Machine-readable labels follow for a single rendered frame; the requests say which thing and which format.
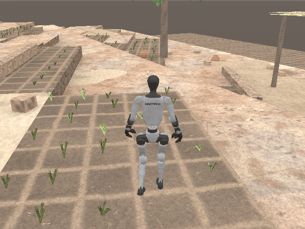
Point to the left robot upper arm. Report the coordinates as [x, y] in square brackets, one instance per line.
[135, 107]

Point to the robot left shin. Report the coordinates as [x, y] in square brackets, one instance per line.
[141, 172]

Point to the left robot hand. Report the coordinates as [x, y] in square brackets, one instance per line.
[127, 132]

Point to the robot right forearm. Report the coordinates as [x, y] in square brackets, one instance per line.
[176, 126]

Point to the right robot hand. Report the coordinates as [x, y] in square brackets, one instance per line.
[179, 136]

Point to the robot left forearm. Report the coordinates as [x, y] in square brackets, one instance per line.
[129, 123]

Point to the robot head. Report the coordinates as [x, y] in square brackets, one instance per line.
[153, 82]

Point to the right robot upper arm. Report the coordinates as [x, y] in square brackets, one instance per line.
[170, 108]

